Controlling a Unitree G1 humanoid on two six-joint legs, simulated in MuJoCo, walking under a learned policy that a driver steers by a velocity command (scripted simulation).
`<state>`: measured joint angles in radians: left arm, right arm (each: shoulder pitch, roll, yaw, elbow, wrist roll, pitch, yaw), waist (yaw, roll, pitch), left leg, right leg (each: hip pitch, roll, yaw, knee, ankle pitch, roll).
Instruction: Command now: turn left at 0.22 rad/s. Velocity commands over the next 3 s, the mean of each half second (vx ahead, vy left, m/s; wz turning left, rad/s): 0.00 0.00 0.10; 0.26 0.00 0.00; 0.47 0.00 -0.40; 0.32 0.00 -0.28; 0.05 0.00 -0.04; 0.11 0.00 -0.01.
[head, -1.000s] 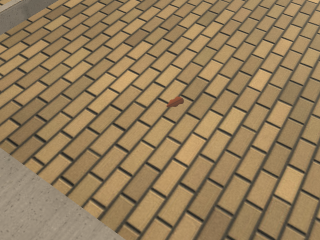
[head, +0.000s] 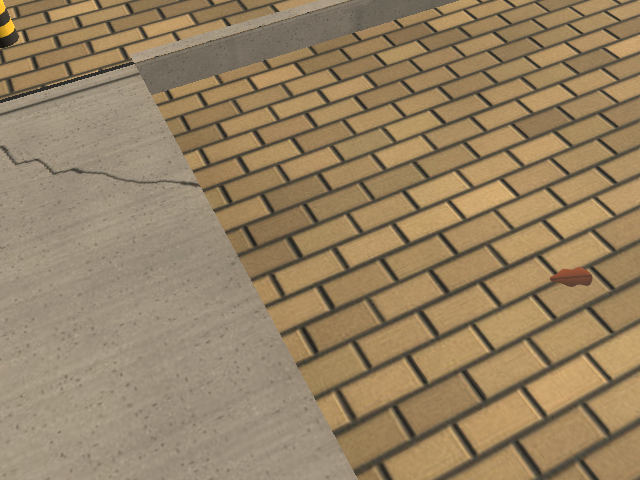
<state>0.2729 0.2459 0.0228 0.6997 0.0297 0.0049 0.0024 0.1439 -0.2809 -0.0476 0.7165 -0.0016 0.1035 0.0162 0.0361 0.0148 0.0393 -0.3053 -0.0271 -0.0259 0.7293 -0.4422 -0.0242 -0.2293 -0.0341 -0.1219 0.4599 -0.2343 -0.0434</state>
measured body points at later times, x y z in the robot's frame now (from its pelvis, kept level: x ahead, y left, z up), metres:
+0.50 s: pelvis -0.03 +0.02 +0.00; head -0.02 +0.02 +0.45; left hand +0.04 +0.27 -0.13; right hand +0.09 -0.22 -0.13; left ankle -0.02 +0.11 -0.74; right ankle -0.03 -0.09 -0.74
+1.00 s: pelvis +0.06 +0.05 +0.01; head +0.06 +0.07 +0.46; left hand +0.16 +0.32 -0.13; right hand +0.01 -0.20 -0.13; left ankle -0.01 +0.12 -0.74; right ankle +0.10 -0.09 -0.68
